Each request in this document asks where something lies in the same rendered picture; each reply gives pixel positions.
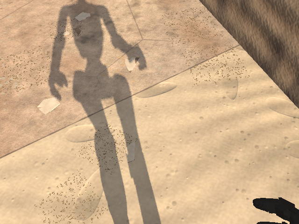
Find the right robot hand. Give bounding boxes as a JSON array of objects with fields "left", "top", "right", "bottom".
[{"left": 252, "top": 197, "right": 299, "bottom": 224}]

